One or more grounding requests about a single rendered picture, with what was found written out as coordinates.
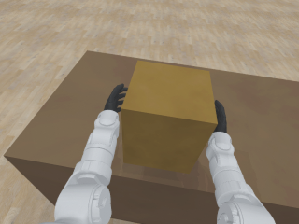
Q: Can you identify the carton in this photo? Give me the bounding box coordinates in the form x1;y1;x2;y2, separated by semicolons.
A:
121;60;218;174

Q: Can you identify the right robot forearm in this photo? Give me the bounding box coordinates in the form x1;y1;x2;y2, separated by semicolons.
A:
206;132;276;224

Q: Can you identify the right robot hand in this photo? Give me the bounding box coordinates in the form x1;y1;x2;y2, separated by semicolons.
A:
213;100;227;133

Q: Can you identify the left robot hand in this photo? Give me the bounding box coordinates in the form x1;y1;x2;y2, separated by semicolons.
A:
104;83;128;113

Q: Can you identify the pedestal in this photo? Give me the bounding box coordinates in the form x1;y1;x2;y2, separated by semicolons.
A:
3;50;299;224

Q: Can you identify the robot right upper arm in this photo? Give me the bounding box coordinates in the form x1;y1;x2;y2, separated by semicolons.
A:
217;200;275;224

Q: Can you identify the left robot forearm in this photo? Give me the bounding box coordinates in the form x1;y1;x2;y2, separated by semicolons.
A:
54;110;120;219

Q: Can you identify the robot left upper arm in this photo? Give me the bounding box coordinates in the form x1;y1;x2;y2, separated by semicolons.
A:
39;183;112;224

